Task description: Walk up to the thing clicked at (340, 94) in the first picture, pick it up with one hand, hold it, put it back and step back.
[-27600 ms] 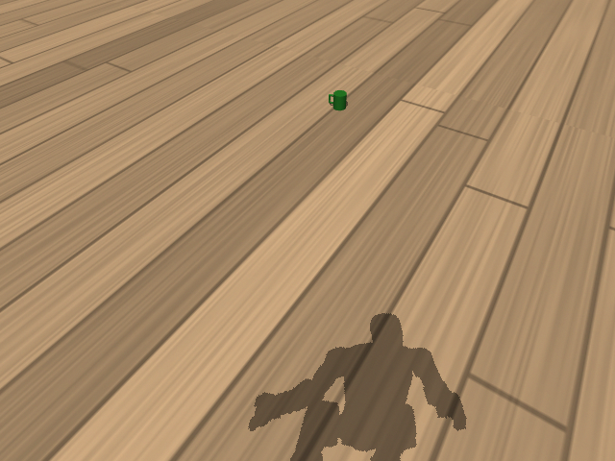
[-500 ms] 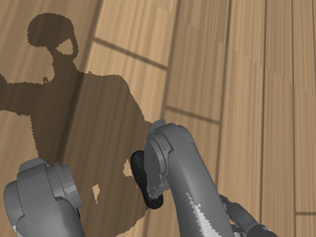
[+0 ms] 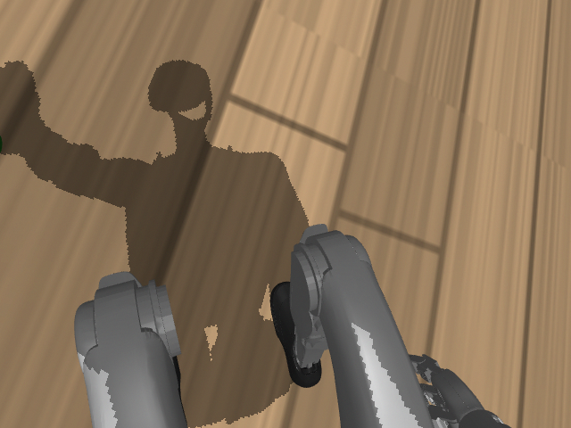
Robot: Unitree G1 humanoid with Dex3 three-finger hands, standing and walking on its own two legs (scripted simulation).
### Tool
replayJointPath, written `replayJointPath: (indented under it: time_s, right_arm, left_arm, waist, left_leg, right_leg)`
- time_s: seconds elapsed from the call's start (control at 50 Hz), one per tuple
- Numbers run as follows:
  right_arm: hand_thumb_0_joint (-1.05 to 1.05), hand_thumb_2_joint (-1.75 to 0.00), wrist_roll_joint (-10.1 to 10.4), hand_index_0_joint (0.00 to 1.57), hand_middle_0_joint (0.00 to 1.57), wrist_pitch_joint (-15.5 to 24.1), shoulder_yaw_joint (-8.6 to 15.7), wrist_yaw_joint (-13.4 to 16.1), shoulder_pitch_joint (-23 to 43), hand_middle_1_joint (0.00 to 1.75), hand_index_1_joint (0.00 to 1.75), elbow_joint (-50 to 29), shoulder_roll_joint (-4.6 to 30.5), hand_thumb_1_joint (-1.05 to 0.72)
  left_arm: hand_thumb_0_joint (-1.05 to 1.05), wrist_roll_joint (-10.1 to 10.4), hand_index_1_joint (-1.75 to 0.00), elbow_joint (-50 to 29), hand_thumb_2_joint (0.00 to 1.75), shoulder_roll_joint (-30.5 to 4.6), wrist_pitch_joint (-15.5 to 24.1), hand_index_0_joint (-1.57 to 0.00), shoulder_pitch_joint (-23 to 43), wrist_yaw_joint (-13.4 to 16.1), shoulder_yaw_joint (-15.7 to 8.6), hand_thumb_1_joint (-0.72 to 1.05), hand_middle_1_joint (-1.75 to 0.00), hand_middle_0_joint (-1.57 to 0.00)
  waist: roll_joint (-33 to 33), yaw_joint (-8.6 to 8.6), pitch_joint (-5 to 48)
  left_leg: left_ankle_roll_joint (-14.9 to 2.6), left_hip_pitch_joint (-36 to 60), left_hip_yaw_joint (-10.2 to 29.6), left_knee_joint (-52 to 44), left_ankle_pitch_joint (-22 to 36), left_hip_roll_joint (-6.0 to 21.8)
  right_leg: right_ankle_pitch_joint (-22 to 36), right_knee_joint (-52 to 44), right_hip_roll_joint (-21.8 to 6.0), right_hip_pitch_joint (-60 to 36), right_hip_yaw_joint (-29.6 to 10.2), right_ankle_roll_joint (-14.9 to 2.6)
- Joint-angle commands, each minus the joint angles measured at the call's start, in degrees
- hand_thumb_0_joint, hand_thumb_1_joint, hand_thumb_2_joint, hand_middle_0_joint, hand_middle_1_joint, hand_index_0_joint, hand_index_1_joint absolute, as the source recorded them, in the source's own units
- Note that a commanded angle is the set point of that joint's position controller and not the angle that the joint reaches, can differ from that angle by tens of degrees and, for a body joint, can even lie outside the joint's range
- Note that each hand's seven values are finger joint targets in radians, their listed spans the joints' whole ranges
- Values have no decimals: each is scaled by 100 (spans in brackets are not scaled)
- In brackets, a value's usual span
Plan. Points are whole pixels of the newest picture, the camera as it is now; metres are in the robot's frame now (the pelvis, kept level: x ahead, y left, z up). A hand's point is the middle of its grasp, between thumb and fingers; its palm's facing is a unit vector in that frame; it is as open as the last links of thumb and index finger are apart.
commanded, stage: settle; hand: left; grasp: from above
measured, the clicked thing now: out of the picture +0.51 +0.38 -0.19
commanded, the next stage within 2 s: lift in 0.04 s
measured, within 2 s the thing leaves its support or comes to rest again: neither
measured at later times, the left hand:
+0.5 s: hand out of the picture +0.47 +0.37 -0.09, palm faces -0.47 -0.13 -0.87, open 11.2 cm
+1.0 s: hand out of the picture +0.39 +0.34 +0.09, palm faces -0.40 -0.13 -0.91, open 11.2 cm
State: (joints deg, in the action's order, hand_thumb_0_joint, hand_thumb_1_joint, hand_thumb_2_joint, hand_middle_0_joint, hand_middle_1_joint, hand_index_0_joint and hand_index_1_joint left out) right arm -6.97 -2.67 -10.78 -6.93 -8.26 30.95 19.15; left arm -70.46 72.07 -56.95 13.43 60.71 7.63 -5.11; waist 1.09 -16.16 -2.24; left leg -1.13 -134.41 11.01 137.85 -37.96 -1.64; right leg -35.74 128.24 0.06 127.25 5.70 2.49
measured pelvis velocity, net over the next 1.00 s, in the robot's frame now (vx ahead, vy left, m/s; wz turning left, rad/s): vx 0.00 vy -0.01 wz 0.12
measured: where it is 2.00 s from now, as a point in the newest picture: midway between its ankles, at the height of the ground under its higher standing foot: (236, 379)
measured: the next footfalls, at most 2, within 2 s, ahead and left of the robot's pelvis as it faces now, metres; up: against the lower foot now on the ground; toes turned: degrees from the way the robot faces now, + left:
none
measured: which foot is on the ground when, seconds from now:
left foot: down 0.00-1.00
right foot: down 0.00-1.00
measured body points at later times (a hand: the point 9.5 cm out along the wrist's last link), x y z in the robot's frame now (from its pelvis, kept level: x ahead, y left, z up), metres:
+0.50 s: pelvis +0.00 +0.00 +0.03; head +0.24 +0.09 +0.40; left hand +0.49 +0.37 -0.04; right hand +0.06 -0.27 -0.06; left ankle +0.07 +0.12 -0.30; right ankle +0.13 -0.14 -0.30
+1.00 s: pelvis +0.00 -0.01 +0.16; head +0.17 +0.06 +0.57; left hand +0.41 +0.35 +0.14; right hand +0.16 -0.25 +0.04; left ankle +0.07 +0.12 -0.30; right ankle +0.13 -0.14 -0.30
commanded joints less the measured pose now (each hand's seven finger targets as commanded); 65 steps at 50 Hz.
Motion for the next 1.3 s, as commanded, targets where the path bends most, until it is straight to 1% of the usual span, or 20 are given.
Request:
replayJointPath:
  time_s: [0.0, 0.08, 0.1, 0.14, 0.16, 0.2, 0.36, 0.4, 0.46, 0.68, 0.7, 0.78, 0.88, 0.96, 1.08, 1.1, 1.14, 1.18, 1.24, 1.28]
  right_arm:
    - [0, -90, -26, 20, 20, -68, 565, 114, -1325, 30, 30, 24, 1551, -91]
    - [0, -90, -1, 20, 20, -108, 604, 177, -1329, 30, 30, -3, 1575, -91]
    - [0, -90, -8, 20, 20, -113, 601, 183, -1356, 30, 30, 15, 1550, -91]
    - [0, -89, 24, 20, 20, -129, 607, 199, -1415, 30, 30, 7, 1519, -89]
    - [0, -91, 28, 20, 20, -140, 627, 200, -1426, 30, 30, 16, 1499, -94]
    - [0, -91, 55, 20, 20, -151, 681, 200, -1532, 30, 30, 7, 1559, -92]
    - [0, -91, 205, 20, 20, -378, 873, 285, -1561, 30, 30, 36, 1460, -92]
    - [0, -91, 225, 20, 20, -425, 943, 318, -1573, 30, 30, 26, 1460, -92]
    - [0, -91, 268, 20, 20, -473, 1026, 366, -1538, 30, 30, 57, 1363, -92]
    - [0, -91, 457, 20, 20, -460, 1290, 505, -1242, 30, 30, 50, 1080, -92]
    - [0, -91, 498, 20, 20, -453, 1309, 525, -1224, 30, 30, 53, 1070, -92]
    - [0, -91, 574, 20, 20, -406, 1370, 583, -1123, 30, 30, 70, 970, -92]
    - [0, -90, 680, 20, 20, -349, 1417, 673, -919, 30, 30, 104, 861, -91]
    - [0, -90, 740, 20, 20, -296, 1418, 716, -775, 30, 30, 152, 694, -91]
    - [0, -90, 855, 20, 20, -151, 1415, 863, -605, 30, 30, 128, 555, -90]
    - [0, -90, 870, 20, 20, -118, 1423, 890, -587, 30, 30, 156, 542, -90]
    - [0, -90, 893, 20, 20, -24, 1398, 945, -559, 30, 30, 175, 473, -91]
    - [0, -90, 901, 20, 20, 77, 1406, 1009, -564, 30, 30, 230, 451, -91]
    - [0, -90, 898, 20, 20, 245, 1388, 1075, -650, 30, 30, 282, 374, -90]
    - [0, -90, 892, 20, 20, 346, 1417, 1100, -644, 30, 30, 355, 374, -91]
  left_arm:
    - [0, 35, -117, -887, 114, -1711, -26, -77, 1965, 291, -352, 41, -121, -74]
    - [0, 75, -119, -800, 115, -1742, -73, -79, 1963, 230, -370, 43, -123, -75]
    - [0, 78, -118, -867, 116, -1713, -71, -78, 2040, 223, -357, 42, -121, -75]
    - [0, 94, -110, -925, 111, -1820, -102, -73, 1992, 195, -408, 35, -115, -69]
    - [0, 126, -116, -983, 103, -1817, -118, -77, 1952, 173, -428, 36, -121, -72]
    - [0, 222, -112, -843, 107, -1731, -198, -79, 1733, 73, -456, 39, -116, -75]
    - [0, 525, -112, -1742, 105, -1631, -283, -81, 1524, -413, -548, 43, -117, -76]
    - [0, 555, -112, -1756, 108, -1577, -229, -82, 1232, -523, -593, 45, -116, -78]
    - [0, 707, -113, -2211, 111, -1540, -92, -84, 1146, -634, -680, 47, -117, -80]
    - [0, 1163, -117, -3006, 113, -629, 31, -77, 418, -677, -379, 41, -121, -73]
    - [0, 1175, -118, -3177, 113, -735, 2, -75, 401, -643, -437, 40, -123, -71]
    - [0, 1301, -119, -3474, 111, -451, -143, -73, 17, -584, -342, 38, -125, -68]
    - [0, 1396, -117, -3695, 111, -260, -426, -73, -473, -432, -359, 38, -122, -69]
    - [0, 1425, -119, -3775, 111, 224, -683, -71, -1099, -398, -137, 36, -124, -66]
    - [0, 1550, -114, -4196, 107, 615, -964, -75, -1899, -479, 61, 41, -119, -70]
    - [0, 1609, -114, -4271, 106, 585, -976, -76, -1900, -477, 0, 43, -120, -71]
    - [0, 1646, -113, -4238, 106, 798, -987, -77, -1987, -464, 148, 43, -119, -71]
    - [0, 1624, -113, -4143, 106, 695, -970, -74, -2094, -402, 19, 40, -119, -69]
    - [0, 1621, -114, -4075, 105, 1085, -876, -76, -2094, -339, 288, 42, -120, -70]
    - [0, 1584, -112, -3774, 101, 1291, -864, -77, -2367, -288, 372, 44, -118, -71]
  waist:
    - [-2618, -298, 4080]
    - [-2556, -256, 3988]
    - [-2497, -302, 4044]
    - [-2432, -224, 4361]
    - [-2488, -163, 4493]
    - [-2434, -184, 4300]
    - [-2768, 166, 5072]
    - [-2555, 178, 4746]
    - [-2581, 321, 5070]
    - [-2211, 505, 5046]
    - [-2249, 573, 5253]
    - [-1977, 652, 5242]
    - [-1832, 789, 4915]
    - [-1574, 849, 4628]
    - [-1312, 994, 4110]
    - [-1151, 1003, 4050]
    - [-978, 955, 3844]
    - [-864, 1025, 3652]
    - [-760, 947, 3291]
    - [-718, 1005, 3017]
  left_leg:
    - [38, 3497, -473, -1622, 1125, 111]
    - [15, 3379, -552, -1691, 916, 78]
    - [3, 3345, -574, -1695, 918, 93]
    - [-26, 3410, -639, -1700, 1076, 90]
    - [-28, 3438, -669, -1718, 1143, 94]
    - [6, 3482, -580, -1817, 1185, 66]
    - [27, 4311, -562, -2235, 1597, 70]
    - [22, 4190, -547, -2296, 1447, 17]
    - [2, 4489, -558, -2503, 1358, 43]
    - [-59, 5056, -395, -3651, 563, 141]
    - [-65, 5261, -393, -3775, 650, 155]
    - [-70, 5708, -436, -4073, 970, 174]
    - [-42, 6170, -395, -4772, 860, 227]
    - [-66, 6454, -579, -5162, 1039, 228]
    - [-25, 7007, -593, -6172, 478, 269]
    - [-38, 7064, -632, -6247, 503, 262]
    - [-47, 7243, -686, -6435, 613, 252]
    - [-53, 7401, -723, -6638, 714, 232]
    - [-65, 7592, -823, -6971, 626, 190]
    - [-49, 7769, -815, -7255, 550, 192]
  right_leg:
    - [1053, -1086, 192, -1681, 477, -509]
    - [849, -1229, 172, -1651, 432, -526]
    - [867, -1247, 183, -1758, 436, -513]
    - [1029, -1280, 186, -2020, 392, -481]
    - [1085, -1284, 183, -2113, 367, -471]
    - [1043, -1315, 149, -1967, 409, -521]
    - [1212, -1449, 111, -2018, 267, -562]
    - [1084, -1590, 86, -1958, 236, -597]
    - [1025, -1693, 74, -2044, 154, -567]
    - [807, -2345, 79, -2629, 49, -449]
    - [897, -2409, 82, -2811, 32, -424]
    - [1090, -2824, 97, -3325, -1, -394]
    - [1048, -3359, 112, -3910, -17, -353]
    - [1131, -3979, 142, -4621, -83, -337]
    - [833, -4876, 191, -5640, -144, -320]
    - [846, -5052, 183, -5814, -186, -314]
    - [932, -5331, 188, -6155, -239, -308]
    - [967, -5619, 173, -6477, -309, -303]
    - [871, -6153, 151, -6903, -446, -296]
    - [797, -6417, 157, -7079, -470, -294]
